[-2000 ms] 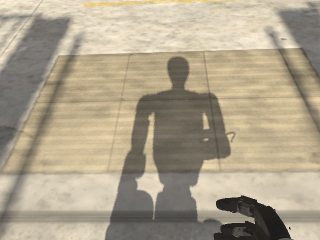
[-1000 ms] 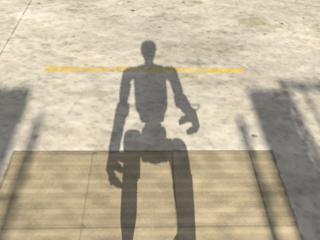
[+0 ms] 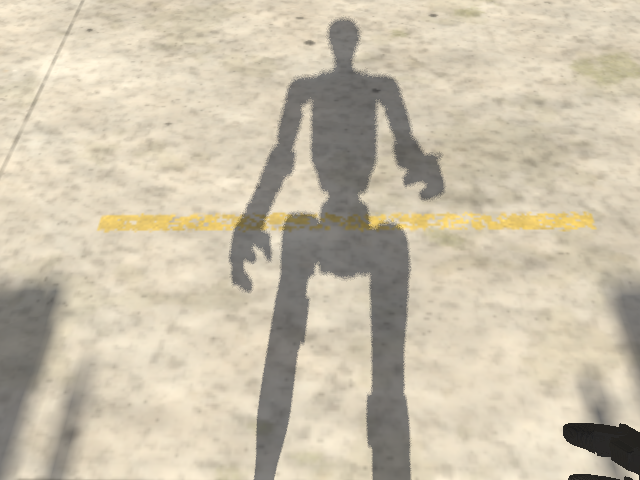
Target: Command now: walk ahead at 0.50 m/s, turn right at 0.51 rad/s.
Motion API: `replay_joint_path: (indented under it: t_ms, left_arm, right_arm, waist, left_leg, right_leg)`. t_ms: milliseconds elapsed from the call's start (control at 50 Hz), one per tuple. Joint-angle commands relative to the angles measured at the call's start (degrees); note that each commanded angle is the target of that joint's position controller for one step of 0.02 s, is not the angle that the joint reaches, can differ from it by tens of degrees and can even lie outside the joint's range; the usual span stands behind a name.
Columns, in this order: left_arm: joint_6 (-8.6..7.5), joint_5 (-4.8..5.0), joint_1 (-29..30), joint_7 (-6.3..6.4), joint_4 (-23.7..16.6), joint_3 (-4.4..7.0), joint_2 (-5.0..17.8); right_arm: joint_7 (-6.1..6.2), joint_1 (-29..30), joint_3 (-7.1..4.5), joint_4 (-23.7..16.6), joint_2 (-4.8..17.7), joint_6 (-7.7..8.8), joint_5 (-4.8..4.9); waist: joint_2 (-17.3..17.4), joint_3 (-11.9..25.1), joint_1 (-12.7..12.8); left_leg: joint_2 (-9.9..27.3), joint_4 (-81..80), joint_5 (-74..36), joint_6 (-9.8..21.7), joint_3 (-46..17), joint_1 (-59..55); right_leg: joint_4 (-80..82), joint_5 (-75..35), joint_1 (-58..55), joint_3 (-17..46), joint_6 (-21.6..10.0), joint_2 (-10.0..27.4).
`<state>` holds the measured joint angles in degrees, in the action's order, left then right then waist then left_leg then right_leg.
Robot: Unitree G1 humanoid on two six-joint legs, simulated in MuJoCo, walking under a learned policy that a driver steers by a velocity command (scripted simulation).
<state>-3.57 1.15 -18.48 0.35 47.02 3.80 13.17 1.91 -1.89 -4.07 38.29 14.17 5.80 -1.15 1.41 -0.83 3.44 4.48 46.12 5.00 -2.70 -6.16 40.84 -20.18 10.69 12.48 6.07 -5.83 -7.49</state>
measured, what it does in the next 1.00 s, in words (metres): walks ahead: left foot, then right foot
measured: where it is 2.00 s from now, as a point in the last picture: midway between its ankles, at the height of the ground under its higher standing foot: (339, 316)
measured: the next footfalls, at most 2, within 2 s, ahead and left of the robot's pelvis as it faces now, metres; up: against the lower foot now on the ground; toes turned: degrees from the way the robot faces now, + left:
left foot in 0.18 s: +0.26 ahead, +0.13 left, +0.00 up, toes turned -12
right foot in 0.58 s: +0.41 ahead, -0.18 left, +0.00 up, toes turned -11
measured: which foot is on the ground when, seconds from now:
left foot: up 0.00-0.16, down 0.18-0.60, up 0.62-1.00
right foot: down 0.00-0.18, up 0.20-0.56, down 0.58-1.00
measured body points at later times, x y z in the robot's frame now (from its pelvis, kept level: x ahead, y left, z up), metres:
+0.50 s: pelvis +0.25 +0.00 +0.00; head +0.28 +0.00 +0.45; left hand +0.53 +0.18 -0.08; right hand +0.21 -0.27 -0.13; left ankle +0.23 +0.14 -0.75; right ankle +0.33 -0.18 -0.70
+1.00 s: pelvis +0.38 -0.03 -0.01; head +0.39 -0.01 +0.44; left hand +0.49 +0.26 -0.12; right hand +0.55 -0.29 -0.09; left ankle +0.40 +0.08 -0.73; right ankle +0.37 -0.17 -0.75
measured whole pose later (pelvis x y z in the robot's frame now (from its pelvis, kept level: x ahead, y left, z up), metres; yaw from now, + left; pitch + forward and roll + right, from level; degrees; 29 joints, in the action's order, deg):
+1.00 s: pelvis +0.38 -0.03 -0.01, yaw +2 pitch +3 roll -2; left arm -2.0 1.1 -11.9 0.8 43.8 5.7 16.5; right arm -0.8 -9.9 -4.5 39.0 15.4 -1.4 0.6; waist -0.2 2.2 1.4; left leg 3.9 39.7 17.6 2.0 3.0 24.7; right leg -26.8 14.4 14.4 -12.2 1.3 5.5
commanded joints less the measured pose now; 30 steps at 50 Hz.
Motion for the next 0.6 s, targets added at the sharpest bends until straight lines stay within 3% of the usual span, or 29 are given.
replay_joint_path:
  t_ms: [20,80,120,140,160,180,200,220,240,260,280,320,340,400,440,500,540,560,580,600]
  left_arm:
    - [-0.41,0.71,1.3,0.75,-5.1,2.68,9.7]
    - [0.49,0.84,-1.7,0.80,-5.4,2.76,8.9]
    - [0.89,0.63,-1.9,0.93,-6.0,3.08,9.1]
    - [0.95,0.69,-0.7,0.94,-6.7,3.00,8.6]
    - [0.57,0.40,1.0,0.76,-7.9,2.66,7.3]
    - [-0.02,-0.51,2.7,0.48,-9.8,1.67,4.2]
    - [-0.55,0.72,-5.5,0.37,-10.8,0.86,3.0]
    - [-0.61,1.26,-5.3,0.43,-9.7,1.71,8.2]
    - [-0.04,0.93,0.2,0.46,-10.4,2.47,10.5]
    - [0.45,0.18,4.0,0.48,-11.4,2.50,9.7]
    - [0.63,-0.42,6.2,0.29,-12.6,2.56,8.8]
    - [0.93,0.03,5.6,-0.16,-12.9,2.03,5.8]
    - [0.99,0.06,5.1,-0.25,-12.7,1.67,4.6]
    - [0.28,-1.05,8.8,-0.59,-13.4,0.45,2.8]
    - [-0.50,-1.14,12.5,-1.09,-13.6,-0.20,2.2]
    - [-1.22,-0.53,17.1,-1.68,-15.1,0.20,4.1]
    - [-1.78,-0.87,15.2,-1.83,-14.8,0.94,5.2]
    - [-1.88,-1.47,12.7,-1.66,-14.0,1.57,6.3]
    - [-1.95,-2.22,8.9,-1.13,-13.7,2.38,8.3]
    - [-1.73,-3.83,1.4,-0.13,-14.0,3.45,13.4]
  right_arm:
    - [-0.51,4.9,-0.05,-4.8,2.0,0.70,0.75]
    - [-1.45,8.5,-0.35,-6.5,3.5,1.37,1.59]
    - [-2.02,7.0,-1.04,-6.5,4.7,2.28,1.96]
    - [-2.06,3.5,-1.56,-5.7,5.4,2.69,1.96]
    - [-1.82,-2.4,-2.48,-4.7,7.4,2.95,1.26]
    - [-1.25,-12.4,-3.62,-4.0,11.2,2.90,0.27]
    - [-1.34,-17.1,-4.29,-1.9,14.2,2.21,-0.15]
    - [-1.13,-17.0,-3.57,-2.7,9.5,1.61,1.17]
    - [-0.67,-15.1,-2.67,-3.4,6.2,1.00,1.21]
    - [-0.58,-12.8,-2.13,-3.6,5.4,0.35,0.76]
    - [-0.74,-11.1,-1.81,-3.0,4.7,-0.01,0.58]
    - [-1.38,-10.1,-1.18,-1.7,3.7,0.11,0.16]
    - [-1.69,-10.3,-1.18,-0.7,3.8,0.31,0.40]
    - [-1.88,-10.6,-1.86,1.5,6.6,0.27,1.15]
    - [-1.92,-10.4,-2.28,2.0,8.4,-0.36,2.08]
    - [-2.14,-14.3,-2.74,3.6,10.6,-1.13,2.87]
    - [-1.90,-15.0,-2.60,4.1,10.6,-1.75,3.41]
    - [-1.77,-15.7,-2.25,4.2,9.6,-1.84,3.41]
    - [-1.62,-15.8,-1.71,3.9,7.8,-1.52,2.90]
    - [-1.51,-15.6,-0.24,1.7,3.7,-0.93,1.03]
  waist:
    - [-5.6,4.5,-0.3]
    - [-5.8,4.3,1.1]
    - [-7.5,4.5,-0.1]
    - [-8.4,5.6,-2.4]
    - [-8.3,9.4,-5.4]
    - [-2.5,16.8,-9.9]
    - [17.2,23.4,-6.9]
    - [13.4,20.3,-8.0]
    - [7.3,13.2,-9.4]
    - [2.4,8.6,-8.5]
    - [1.8,4.9,-7.2]
    - [3.6,2.0,-4.6]
    - [4.4,1.8,-3.8]
    - [3.4,1.9,-3.1]
    - [3.6,2.0,-4.1]
    - [4.6,2.0,-5.8]
    - [4.8,3.9,-4.1]
    - [4.3,5.7,-3.0]
    - [3.8,8.2,-1.1]
    - [-5.5,16.0,1.6]
  left_leg:
    - [-4.4,-9.4,-6.9,-0.9,3.3,-10.3]
    - [-5.7,-15.7,-3.7,-0.1,1.8,-10.1]
    - [-6.6,-19.9,-0.2,1.4,1.8,-14.2]
    - [-6.9,-23.0,-0.8,2.8,2.3,-19.9]
    - [-3.7,-22.1,-2.2,5.3,0.6,-30.6]
    - [6.8,-19.7,-4.5,10.0,-8.2,-46.3]
    - [19.8,-22.2,0.2,20.7,-31.6,-63.0]
    - [21.1,-24.5,12.1,20.9,-36.8,-61.5]
    - [18.1,-25.4,13.1,18.2,-28.8,-55.6]
    - [15.5,-26.7,9.0,16.1,-22.0,-48.1]
    - [13.3,-28.3,4.8,15.1,-17.6,-41.7]
    - [9.9,-31.7,0.4,14.0,-11.2,-33.2]
    - [9.4,-32.7,-1.9,14.3,-9.1,-31.5]
    - [8.0,-34.0,-8.4,15.4,-4.4,-29.0]
    - [5.7,-33.7,-7.9,14.6,-1.1,-26.0]
    - [6.4,-30.3,-11.3,13.9,-2.4,-27.8]
    - [6.1,-25.2,-12.5,11.6,-3.3,-29.4]
    - [4.3,-21.6,-13.6,9.8,-2.8,-28.6]
    - [1.1,-15.2,-12.6,7.1,-1.1,-25.4]
    - [-4.0,1.7,7.7,3.0,2.5,-13.7]
  right_leg:
    - [3.5,-14.0,3.9,10.3,-7.1,11.3]
    - [-0.9,-9.7,-2.3,16.1,-7.0,13.1]
    - [-4.2,-8.8,-4.4,19.4,-6.3,13.4]
    - [-7.1,-10.7,-3.8,19.5,-5.4,12.1]
    - [-13.9,-13.7,-0.1,17.5,-3.5,9.8]
    - [-29.7,-5.8,8.8,11.8,-1.0,6.4]
    - [-44.9,22.7,27.8,5.2,2.5,0.5]
    - [-53.3,23.3,35.6,4.8,3.7,5.5]
    - [-56.8,17.3,38.0,3.7,4.6,7.3]
    - [-56.7,12.7,36.8,1.8,5.0,9.2]
    - [-54.7,10.2,35.7,1.3,5.1,10.4]
    - [-51.3,9.4,30.9,0.6,5.0,11.7]
    - [-49.2,9.5,29.9,0.0,5.3,11.7]
    - [-36.5,4.2,26.8,-2.7,5.9,12.8]
    - [-26.6,-1.4,20.8,-4.9,6.2,11.8]
    - [-17.1,-4.4,16.0,-5.9,6.7,8.8]
    - [-9.2,-9.1,9.6,-6.2,5.6,7.0]
    - [-6.5,-12.7,3.3,-6.9,4.7,6.2]
    - [-6.2,-19.5,-4.9,-4.6,2.9,9.2]
    - [-10.8,-43.0,-21.1,6.4,-1.8,23.0]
